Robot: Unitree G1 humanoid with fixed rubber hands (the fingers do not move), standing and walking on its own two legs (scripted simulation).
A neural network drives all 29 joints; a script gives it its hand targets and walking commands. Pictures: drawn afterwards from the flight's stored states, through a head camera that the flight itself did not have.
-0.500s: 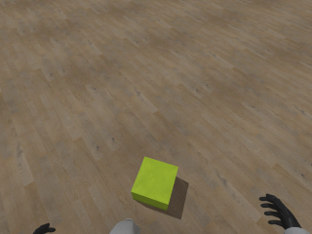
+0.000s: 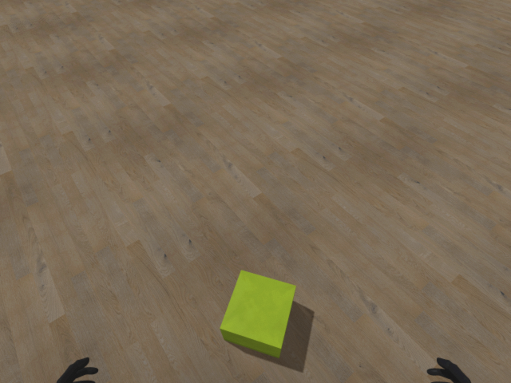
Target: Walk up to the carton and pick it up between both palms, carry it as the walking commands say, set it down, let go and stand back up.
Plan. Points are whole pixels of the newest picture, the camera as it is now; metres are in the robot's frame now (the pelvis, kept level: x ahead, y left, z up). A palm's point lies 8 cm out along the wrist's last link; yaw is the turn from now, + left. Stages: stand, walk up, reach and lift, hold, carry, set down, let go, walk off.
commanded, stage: walk up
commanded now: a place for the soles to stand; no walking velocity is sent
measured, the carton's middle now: (259, 313) +0.44 +0.02 -0.70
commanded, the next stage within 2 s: none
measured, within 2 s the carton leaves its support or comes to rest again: neither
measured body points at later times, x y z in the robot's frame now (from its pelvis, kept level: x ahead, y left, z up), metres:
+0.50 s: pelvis +0.00 +0.01 +0.01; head +0.01 +0.02 +0.46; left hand +0.07 +0.33 -0.12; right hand +0.10 -0.29 -0.11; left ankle +0.06 +0.13 -0.74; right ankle -0.05 -0.12 -0.74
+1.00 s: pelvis +0.01 +0.10 -0.01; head +0.08 +0.09 +0.43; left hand +0.11 +0.47 -0.09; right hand +0.14 -0.23 -0.11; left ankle +0.08 +0.23 -0.74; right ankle -0.04 -0.06 -0.69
